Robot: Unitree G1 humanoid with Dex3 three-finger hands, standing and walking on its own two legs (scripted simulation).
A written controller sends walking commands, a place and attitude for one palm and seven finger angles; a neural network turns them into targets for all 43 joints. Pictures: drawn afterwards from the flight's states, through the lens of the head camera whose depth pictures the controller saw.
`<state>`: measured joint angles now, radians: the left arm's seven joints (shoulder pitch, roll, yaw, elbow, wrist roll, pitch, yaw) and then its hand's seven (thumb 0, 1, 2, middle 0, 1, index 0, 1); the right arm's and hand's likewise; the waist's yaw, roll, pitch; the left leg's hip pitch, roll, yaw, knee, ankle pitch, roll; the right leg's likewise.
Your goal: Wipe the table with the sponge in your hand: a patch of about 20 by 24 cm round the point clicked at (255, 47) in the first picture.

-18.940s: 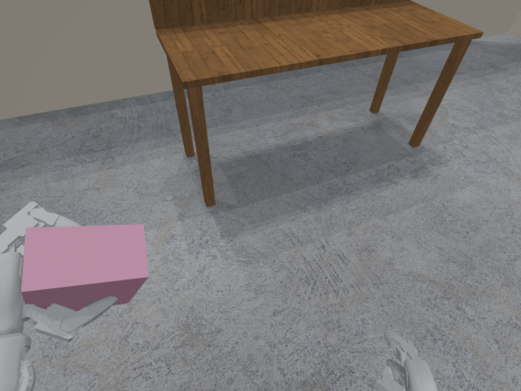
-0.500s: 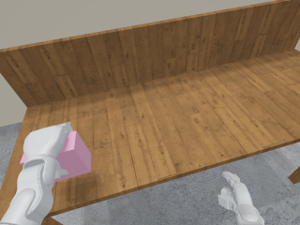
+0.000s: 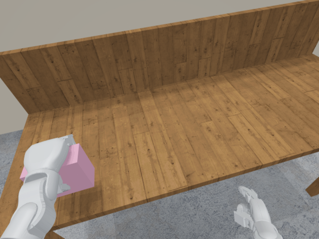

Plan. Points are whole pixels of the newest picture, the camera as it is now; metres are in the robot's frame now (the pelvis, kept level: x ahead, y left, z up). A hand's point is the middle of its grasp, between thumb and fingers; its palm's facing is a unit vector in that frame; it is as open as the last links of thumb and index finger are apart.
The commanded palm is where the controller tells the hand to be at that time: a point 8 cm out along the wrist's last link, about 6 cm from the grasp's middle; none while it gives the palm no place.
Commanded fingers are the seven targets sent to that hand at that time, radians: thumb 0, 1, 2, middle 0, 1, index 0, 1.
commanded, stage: move the sponge above the wiping area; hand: left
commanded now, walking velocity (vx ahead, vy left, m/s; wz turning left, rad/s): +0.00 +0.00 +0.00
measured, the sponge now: (65, 176) +0.23 +0.30 +0.03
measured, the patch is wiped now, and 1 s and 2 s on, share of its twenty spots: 0.00 0.00 0.00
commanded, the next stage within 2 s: lower the sponge onto the table in 0.96 s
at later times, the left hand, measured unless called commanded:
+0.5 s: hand (63, 164) +0.25 +0.31 +0.06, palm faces -0.04 -0.07 -1.00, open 10.5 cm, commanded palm +0.23 +0.30 +0.12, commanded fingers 0.00 0.10 1.30 -1.20 -1.60 -1.20 -1.60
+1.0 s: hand (66, 160) +0.26 +0.30 +0.07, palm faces -0.02 -0.07 -1.00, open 10.5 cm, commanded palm +0.23 +0.30 +0.13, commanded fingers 0.00 0.10 1.30 -1.20 -1.60 -1.20 -1.60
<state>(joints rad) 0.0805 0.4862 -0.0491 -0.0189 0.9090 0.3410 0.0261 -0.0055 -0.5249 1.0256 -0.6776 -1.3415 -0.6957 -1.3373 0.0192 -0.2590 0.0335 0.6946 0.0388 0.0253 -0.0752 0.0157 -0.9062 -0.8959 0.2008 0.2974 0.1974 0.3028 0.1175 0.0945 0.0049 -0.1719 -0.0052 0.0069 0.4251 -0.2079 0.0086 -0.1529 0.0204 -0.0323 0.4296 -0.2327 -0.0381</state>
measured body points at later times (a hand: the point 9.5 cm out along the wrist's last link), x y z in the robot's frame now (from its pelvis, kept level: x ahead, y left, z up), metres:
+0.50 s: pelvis +0.00 +0.00 +0.00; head +0.00 -0.03 +0.45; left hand +0.25 +0.31 +0.11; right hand +0.22 -0.22 -0.10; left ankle +0.02 +0.12 -0.74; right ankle +0.00 -0.10 -0.74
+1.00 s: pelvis +0.00 +0.00 +0.00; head +0.00 -0.03 +0.45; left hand +0.26 +0.30 +0.12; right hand +0.24 -0.20 -0.09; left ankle +0.02 +0.12 -0.74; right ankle +0.00 -0.10 -0.74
